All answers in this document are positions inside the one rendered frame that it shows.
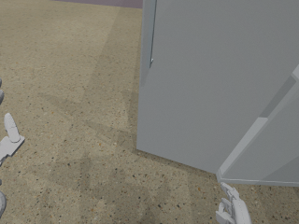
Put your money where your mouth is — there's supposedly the fridge door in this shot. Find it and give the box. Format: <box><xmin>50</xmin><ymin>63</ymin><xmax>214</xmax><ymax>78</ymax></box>
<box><xmin>136</xmin><ymin>0</ymin><xmax>299</xmax><ymax>174</ymax></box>

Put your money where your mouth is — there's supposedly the left robot hand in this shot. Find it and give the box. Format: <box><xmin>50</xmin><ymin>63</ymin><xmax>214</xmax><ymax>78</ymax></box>
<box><xmin>0</xmin><ymin>78</ymin><xmax>25</xmax><ymax>167</ymax></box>

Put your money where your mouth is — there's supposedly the handle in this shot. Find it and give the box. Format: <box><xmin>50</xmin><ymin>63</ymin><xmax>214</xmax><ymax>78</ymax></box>
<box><xmin>146</xmin><ymin>0</ymin><xmax>157</xmax><ymax>69</ymax></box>

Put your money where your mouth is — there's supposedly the right robot hand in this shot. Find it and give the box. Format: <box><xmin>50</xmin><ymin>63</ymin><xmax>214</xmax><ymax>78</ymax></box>
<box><xmin>216</xmin><ymin>182</ymin><xmax>252</xmax><ymax>224</ymax></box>

